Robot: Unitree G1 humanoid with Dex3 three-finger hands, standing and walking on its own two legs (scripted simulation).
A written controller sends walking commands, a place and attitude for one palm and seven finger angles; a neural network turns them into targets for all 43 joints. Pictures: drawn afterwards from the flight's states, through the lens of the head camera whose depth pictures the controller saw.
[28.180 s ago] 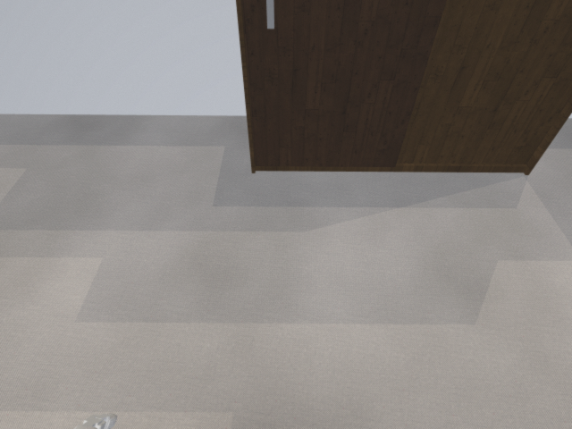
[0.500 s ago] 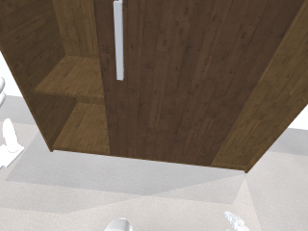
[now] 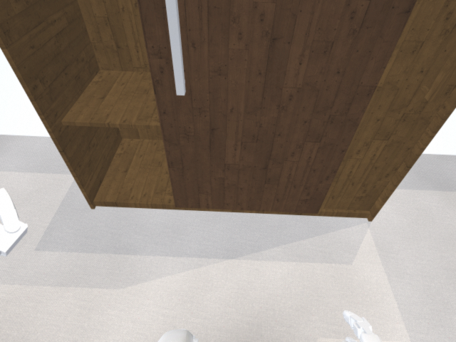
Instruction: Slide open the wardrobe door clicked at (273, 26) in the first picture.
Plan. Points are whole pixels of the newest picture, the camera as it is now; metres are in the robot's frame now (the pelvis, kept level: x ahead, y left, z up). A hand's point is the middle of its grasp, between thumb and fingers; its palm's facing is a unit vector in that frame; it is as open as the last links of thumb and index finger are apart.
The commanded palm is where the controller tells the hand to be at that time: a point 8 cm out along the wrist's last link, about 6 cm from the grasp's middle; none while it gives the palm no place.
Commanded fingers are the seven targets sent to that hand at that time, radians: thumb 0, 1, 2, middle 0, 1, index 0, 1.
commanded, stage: stop stepping back and stand still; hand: left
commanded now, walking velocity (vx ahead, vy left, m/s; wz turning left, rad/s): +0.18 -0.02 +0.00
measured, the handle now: (177, 41) +0.84 +0.23 +0.15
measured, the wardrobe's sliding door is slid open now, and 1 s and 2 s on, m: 0.44 0.44 0.44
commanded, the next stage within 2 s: let the arm hang, fingers relaxed in 0.82 s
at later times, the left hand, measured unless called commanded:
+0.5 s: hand (65, 202) +0.26 +0.26 +0.16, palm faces +0.44 -0.79 -0.44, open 7.4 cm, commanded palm +0.19 +0.30 +0.18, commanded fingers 0.00 0.90 0.90 -0.20 -0.30 -0.20 -0.30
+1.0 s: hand (92, 219) +0.29 +0.27 +0.07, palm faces +0.23 -0.84 -0.49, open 7.4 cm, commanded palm none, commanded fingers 0.00 0.90 0.90 -0.20 -0.30 -0.20 -0.30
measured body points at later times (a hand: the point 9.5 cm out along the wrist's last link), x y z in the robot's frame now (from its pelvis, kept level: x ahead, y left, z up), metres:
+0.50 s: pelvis +0.05 +0.00 -0.01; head +0.07 +0.00 +0.44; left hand +0.23 +0.30 +0.18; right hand +0.20 -0.24 -0.10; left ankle +0.06 +0.11 -0.73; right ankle +0.03 -0.10 -0.73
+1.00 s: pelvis +0.06 +0.01 +0.00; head +0.08 +0.00 +0.45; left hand +0.27 +0.31 +0.09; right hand +0.24 -0.24 -0.10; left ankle +0.06 +0.11 -0.73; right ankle +0.03 -0.10 -0.73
